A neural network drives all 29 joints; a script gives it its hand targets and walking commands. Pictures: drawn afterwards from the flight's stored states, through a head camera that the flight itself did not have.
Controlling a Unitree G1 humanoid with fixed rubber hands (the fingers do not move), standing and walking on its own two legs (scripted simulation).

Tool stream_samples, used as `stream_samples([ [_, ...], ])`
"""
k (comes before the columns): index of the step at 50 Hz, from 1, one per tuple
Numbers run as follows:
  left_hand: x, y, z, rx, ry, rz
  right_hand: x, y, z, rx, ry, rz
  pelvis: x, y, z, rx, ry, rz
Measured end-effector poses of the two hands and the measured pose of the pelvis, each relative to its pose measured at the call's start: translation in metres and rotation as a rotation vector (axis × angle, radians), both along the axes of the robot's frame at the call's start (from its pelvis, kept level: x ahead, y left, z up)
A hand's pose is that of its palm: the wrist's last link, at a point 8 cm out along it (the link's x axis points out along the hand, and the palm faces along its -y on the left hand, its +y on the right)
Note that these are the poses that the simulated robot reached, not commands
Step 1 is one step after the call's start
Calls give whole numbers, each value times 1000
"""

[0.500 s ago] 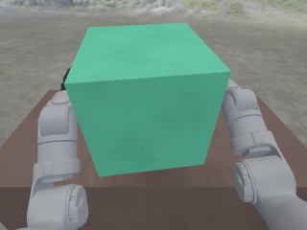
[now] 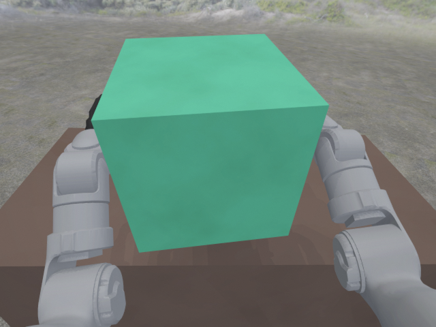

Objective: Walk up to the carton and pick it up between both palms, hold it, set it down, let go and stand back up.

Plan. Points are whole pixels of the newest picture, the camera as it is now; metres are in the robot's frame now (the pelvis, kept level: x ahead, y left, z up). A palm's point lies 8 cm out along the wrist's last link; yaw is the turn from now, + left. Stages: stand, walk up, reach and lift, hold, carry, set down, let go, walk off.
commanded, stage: hold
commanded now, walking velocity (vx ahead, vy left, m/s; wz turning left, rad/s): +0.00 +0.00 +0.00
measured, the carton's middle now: (206, 135) +0.38 +0.00 +0.23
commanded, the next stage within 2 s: none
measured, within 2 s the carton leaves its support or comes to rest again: neither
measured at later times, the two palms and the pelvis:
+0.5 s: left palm (98, 135) +0.36 +0.18 +0.24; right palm (303, 118) +0.38 -0.17 +0.27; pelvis +0.00 +0.00 +0.00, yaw +0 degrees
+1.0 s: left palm (98, 137) +0.36 +0.18 +0.24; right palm (303, 119) +0.38 -0.17 +0.27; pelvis +0.00 +0.00 +0.00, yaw +0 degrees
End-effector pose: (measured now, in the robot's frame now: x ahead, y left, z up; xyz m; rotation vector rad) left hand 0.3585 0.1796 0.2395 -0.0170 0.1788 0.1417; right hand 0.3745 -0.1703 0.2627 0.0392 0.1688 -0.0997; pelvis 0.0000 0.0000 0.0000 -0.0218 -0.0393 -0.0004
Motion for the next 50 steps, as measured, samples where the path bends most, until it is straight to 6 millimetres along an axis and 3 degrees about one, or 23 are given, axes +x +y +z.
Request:
stream_samples([
  [50, 1, 2, -1, 7, 0, -1, 2, 2, 3, -3, 1, 1, 0, 1, 0, -1, 3, 4],
])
